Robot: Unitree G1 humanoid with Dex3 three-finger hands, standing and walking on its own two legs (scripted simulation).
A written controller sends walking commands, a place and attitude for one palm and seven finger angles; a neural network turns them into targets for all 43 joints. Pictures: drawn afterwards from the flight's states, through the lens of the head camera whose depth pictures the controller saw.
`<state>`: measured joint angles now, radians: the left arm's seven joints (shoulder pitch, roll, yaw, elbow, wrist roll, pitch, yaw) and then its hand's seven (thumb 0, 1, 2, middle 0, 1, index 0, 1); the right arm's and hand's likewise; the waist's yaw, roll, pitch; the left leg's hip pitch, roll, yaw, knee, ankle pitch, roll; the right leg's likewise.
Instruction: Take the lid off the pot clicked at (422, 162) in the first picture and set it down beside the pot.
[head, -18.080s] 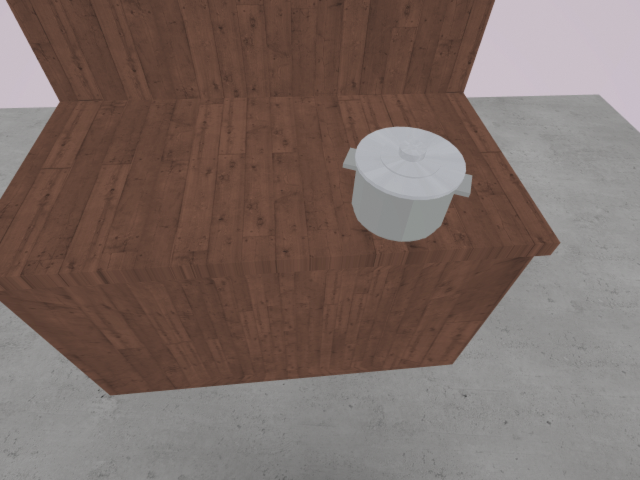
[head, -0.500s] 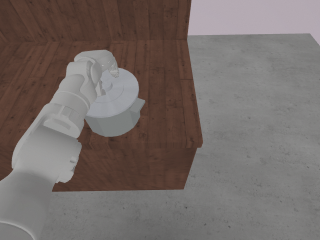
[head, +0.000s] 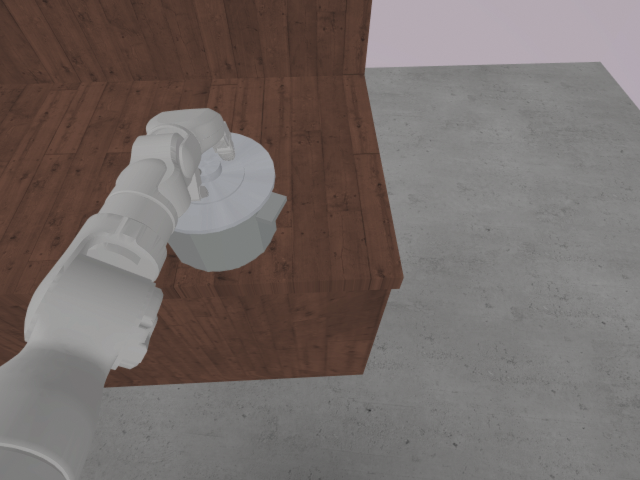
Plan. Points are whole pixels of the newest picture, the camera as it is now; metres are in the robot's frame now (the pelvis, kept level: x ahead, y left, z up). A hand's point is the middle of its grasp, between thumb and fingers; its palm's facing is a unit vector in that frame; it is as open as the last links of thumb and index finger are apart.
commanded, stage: close the fingers and squeeze the knob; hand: left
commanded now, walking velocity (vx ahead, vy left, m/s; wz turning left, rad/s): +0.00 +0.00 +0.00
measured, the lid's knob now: (204, 167) +0.54 +0.12 +0.06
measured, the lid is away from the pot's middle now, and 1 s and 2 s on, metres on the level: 0.00 0.00 0.00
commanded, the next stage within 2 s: lift the lid straight up in 1.74 s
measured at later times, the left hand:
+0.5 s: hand (201, 170) +0.50 +0.12 +0.09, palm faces -0.41 -0.04 -0.91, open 9.1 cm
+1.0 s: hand (195, 169) +0.51 +0.13 +0.09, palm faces -0.41 -0.06 -0.91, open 7.7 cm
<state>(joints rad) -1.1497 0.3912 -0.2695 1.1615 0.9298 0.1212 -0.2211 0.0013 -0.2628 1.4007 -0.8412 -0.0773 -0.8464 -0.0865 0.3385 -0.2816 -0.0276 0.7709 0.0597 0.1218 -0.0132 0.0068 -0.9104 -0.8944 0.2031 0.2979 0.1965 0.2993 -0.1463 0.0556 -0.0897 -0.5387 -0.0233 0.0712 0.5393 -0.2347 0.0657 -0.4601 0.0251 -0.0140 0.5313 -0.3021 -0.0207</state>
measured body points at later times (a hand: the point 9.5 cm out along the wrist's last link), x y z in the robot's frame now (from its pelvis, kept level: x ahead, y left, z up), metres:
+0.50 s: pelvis +0.00 +0.00 +0.00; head +0.08 -0.02 +0.44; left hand +0.52 +0.12 +0.14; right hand +0.00 -0.28 -0.14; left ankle +0.01 +0.08 -0.73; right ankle -0.04 -0.11 -0.73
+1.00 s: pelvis +0.01 -0.01 +0.00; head +0.08 -0.02 +0.44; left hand +0.52 +0.13 +0.14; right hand +0.03 -0.28 -0.13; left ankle +0.01 +0.08 -0.73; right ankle -0.04 -0.11 -0.73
